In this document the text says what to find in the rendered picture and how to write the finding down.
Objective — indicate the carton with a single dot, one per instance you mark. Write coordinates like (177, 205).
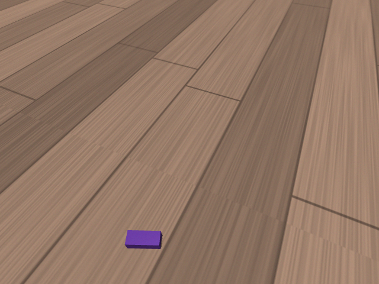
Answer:
(138, 239)

